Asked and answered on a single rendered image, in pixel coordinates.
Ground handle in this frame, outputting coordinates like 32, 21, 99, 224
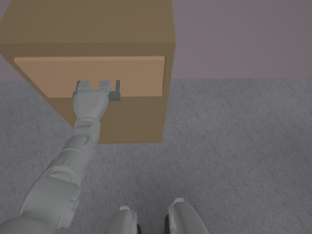
72, 80, 121, 101

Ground robot left forearm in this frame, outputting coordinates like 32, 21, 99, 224
20, 117, 101, 215

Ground right robot shin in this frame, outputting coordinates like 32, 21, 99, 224
169, 197, 184, 234

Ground left robot hand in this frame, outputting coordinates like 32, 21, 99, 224
73, 80, 112, 121

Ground drawer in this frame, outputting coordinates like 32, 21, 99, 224
14, 56, 165, 98

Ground left robot upper arm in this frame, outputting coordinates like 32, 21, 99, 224
0, 175, 82, 234

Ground right robot thigh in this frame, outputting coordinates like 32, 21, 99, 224
168, 202, 210, 234

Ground cabinet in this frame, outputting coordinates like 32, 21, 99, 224
0, 0, 176, 144

